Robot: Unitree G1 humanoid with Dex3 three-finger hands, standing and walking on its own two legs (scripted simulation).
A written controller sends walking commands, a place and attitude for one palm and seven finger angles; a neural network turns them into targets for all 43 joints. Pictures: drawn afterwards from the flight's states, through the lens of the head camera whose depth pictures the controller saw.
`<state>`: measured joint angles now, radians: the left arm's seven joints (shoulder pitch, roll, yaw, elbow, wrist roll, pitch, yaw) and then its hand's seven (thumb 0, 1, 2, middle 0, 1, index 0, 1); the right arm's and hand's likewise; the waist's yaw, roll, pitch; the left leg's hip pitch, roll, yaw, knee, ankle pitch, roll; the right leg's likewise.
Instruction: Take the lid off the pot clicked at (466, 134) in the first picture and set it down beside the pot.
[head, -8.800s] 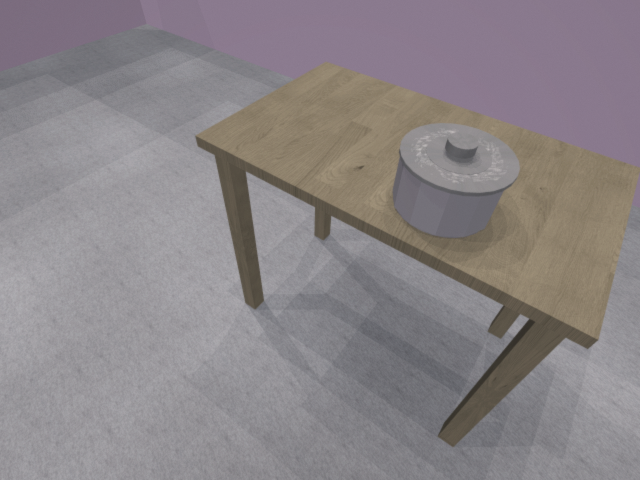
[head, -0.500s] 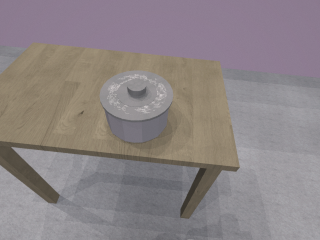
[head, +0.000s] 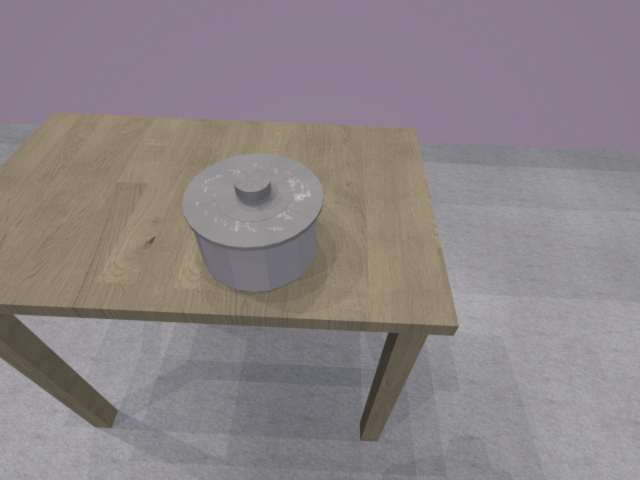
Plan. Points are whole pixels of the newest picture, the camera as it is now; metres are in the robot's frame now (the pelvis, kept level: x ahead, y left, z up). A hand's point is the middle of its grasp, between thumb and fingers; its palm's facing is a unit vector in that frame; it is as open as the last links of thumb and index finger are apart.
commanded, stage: come to a stop and stand still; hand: left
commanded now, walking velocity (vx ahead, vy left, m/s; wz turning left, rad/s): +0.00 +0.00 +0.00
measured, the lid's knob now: (252, 185) +0.49 +0.12 +0.10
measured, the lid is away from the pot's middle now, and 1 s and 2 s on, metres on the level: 0.00 0.00 0.00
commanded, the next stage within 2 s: look again from close up in 0.38 s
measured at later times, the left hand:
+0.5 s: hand out of the picture -0.01 +0.14 -0.17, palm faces +0.02 -0.99 -0.15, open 7.4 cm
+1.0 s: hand out of the picture +0.01 +0.24 -0.18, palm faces +0.00 -0.98 -0.19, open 7.4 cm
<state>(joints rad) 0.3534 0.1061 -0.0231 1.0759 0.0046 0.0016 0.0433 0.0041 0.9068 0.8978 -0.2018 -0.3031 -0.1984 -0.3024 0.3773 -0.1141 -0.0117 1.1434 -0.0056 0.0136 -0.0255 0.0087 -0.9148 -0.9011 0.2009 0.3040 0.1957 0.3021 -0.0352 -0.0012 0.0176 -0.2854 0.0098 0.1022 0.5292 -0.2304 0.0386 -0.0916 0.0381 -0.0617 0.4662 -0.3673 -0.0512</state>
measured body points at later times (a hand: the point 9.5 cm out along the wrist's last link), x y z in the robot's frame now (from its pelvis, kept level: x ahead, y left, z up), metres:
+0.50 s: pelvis +0.02 +0.00 +0.00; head +0.04 +0.00 +0.45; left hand -0.01 +0.19 -0.16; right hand +0.01 -0.22 -0.16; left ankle +0.03 +0.09 -0.73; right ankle -0.07 -0.08 -0.73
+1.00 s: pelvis -0.01 +0.06 +0.00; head +0.00 +0.08 +0.45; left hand +0.01 +0.29 -0.17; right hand +0.04 -0.18 -0.14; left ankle +0.03 +0.10 -0.73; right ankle -0.07 -0.08 -0.73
